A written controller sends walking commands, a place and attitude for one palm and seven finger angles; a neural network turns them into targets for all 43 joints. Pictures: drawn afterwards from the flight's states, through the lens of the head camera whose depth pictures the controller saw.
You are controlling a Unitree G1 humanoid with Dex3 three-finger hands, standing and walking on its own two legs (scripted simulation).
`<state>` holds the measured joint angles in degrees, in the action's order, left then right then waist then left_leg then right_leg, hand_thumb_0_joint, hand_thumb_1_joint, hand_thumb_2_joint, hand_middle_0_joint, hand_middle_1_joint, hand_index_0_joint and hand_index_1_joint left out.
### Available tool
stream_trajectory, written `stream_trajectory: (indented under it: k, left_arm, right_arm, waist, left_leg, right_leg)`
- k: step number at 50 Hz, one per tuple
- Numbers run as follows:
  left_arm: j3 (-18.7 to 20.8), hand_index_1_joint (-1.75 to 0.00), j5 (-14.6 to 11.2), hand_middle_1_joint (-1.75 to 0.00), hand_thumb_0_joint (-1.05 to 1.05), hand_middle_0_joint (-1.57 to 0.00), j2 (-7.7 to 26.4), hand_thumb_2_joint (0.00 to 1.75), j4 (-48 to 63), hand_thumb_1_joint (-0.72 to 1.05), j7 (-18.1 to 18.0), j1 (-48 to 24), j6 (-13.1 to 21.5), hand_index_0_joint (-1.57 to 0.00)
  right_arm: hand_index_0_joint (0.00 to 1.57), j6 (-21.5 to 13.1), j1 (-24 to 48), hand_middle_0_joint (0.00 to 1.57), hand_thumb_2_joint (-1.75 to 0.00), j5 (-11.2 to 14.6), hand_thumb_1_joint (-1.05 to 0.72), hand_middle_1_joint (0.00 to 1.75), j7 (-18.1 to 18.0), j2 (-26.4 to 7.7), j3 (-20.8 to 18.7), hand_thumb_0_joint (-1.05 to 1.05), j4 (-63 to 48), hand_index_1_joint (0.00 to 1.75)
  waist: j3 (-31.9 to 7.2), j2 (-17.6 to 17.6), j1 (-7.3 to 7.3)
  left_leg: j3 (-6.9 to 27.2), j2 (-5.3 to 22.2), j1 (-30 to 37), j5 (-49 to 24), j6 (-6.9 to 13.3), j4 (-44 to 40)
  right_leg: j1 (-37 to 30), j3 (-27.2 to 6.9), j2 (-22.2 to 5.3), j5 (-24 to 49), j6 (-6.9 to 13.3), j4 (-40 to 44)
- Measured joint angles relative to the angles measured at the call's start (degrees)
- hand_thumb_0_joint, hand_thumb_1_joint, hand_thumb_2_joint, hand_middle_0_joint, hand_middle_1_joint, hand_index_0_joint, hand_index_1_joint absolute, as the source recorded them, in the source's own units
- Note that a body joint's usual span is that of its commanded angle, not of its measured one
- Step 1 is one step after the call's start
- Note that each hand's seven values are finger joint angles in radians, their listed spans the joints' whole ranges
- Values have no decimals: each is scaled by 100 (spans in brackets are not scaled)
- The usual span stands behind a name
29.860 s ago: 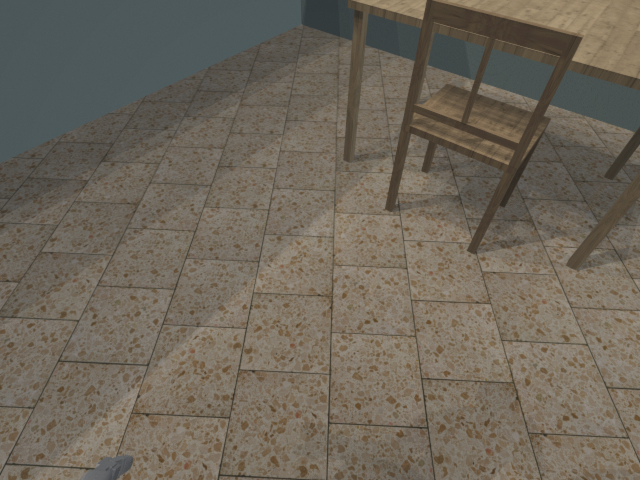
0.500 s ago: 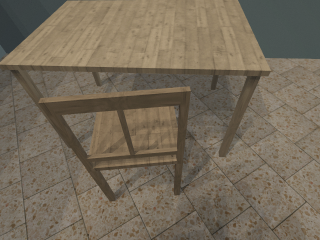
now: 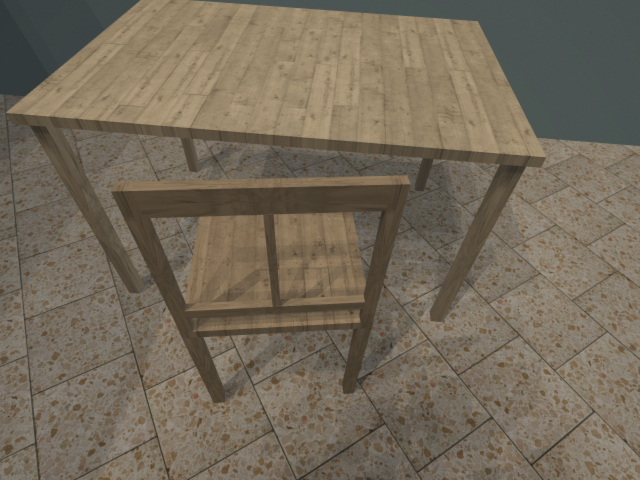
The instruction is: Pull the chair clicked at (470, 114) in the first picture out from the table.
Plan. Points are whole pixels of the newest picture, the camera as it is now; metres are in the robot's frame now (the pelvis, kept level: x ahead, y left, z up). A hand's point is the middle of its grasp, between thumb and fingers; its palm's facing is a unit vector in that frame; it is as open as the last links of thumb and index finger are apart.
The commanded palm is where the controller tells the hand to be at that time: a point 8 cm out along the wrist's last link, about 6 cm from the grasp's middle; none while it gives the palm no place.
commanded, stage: come to a stop and stand still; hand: left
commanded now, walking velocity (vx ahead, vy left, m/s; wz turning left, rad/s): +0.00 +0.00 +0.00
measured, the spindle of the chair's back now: (272, 263) +0.49 +0.11 -0.09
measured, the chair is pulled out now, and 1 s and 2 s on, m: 0.15 0.15 0.15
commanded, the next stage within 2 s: look again from close up in 0.44 s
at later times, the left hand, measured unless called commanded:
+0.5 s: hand out of the picture -0.07 +0.21 -0.16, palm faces +0.03 -0.98 -0.20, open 7.4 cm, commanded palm none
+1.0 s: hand out of the picture +0.00 +0.16 -0.16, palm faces +0.02 -0.99 -0.16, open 7.4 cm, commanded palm none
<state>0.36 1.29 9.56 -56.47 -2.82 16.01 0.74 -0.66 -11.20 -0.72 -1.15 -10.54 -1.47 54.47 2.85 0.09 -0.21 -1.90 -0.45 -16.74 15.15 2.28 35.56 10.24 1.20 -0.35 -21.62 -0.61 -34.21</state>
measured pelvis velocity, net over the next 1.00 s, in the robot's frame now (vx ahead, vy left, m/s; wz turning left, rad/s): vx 0.01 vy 0.00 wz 0.01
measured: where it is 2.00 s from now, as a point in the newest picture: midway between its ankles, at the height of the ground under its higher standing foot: outside the picture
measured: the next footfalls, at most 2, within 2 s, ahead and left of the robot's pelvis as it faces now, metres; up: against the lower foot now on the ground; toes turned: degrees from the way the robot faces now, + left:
none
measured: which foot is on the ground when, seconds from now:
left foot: down 0.00-1.00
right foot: down 0.00-1.00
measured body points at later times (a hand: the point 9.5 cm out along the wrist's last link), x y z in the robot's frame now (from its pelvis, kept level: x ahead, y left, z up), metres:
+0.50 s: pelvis -0.02 +0.03 +0.01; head +0.00 +0.04 +0.46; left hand -0.07 +0.26 -0.14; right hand +0.01 -0.20 -0.14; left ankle +0.03 +0.09 -0.73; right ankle -0.03 -0.13 -0.72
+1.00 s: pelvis +0.01 +0.00 +0.01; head +0.02 +0.01 +0.46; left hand +0.00 +0.22 -0.15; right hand +0.03 -0.22 -0.14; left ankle +0.03 +0.09 -0.73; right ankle -0.03 -0.13 -0.73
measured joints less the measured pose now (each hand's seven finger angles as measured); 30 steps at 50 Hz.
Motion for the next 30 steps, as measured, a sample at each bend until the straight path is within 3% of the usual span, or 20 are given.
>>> stream_trajectory:
  k: [5, 13, 30]
  left_arm:
    - [-24, -30, 30, -30, 1, -20, 68, 89, 14, 91, 60, 12, -171, -20]
    - [-56, -30, 30, -30, 1, -20, 116, 89, -85, 91, 132, 316, -133, -20]
    - [-172, -30, -9, -30, 1, -20, -28, 90, -657, 91, 120, 601, -23, -20]
  right_arm:
    - [20, 116, -99, 19, -89, -62, -91, 30, 35, 81, 131, 0, -13, 30]
    - [20, 111, -141, 20, -89, -38, -93, 30, 64, 36, 131, -1, 59, 30]
    - [20, 39, -443, 20, -89, 29, -91, 30, 41, 73, 211, 0, 797, 30]
  waist:
    - [-203, -21, 123]
    - [-144, 49, 111]
    - [-197, -78, 92]
  left_leg:
    - [-75, -184, -19, 124, 199, 6]
    - [-95, -340, -57, -416, 301, -701]
    - [-38, -426, 176, -621, 265, -1218]
  right_leg:
    - [50, -140, -119, -64, 99, -60]
    - [169, -293, -182, 297, 39, 450]
    - [-23, -341, -223, 562, -180, 867]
